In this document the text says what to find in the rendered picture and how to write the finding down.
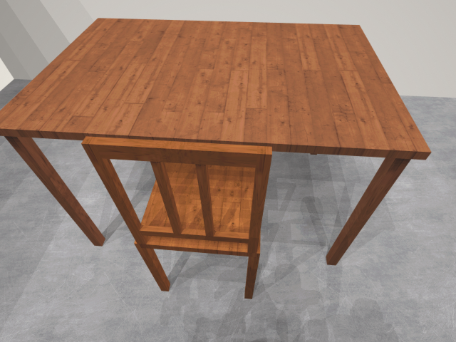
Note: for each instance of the chair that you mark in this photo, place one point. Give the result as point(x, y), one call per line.
point(207, 198)

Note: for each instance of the table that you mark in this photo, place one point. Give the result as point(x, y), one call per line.
point(308, 88)

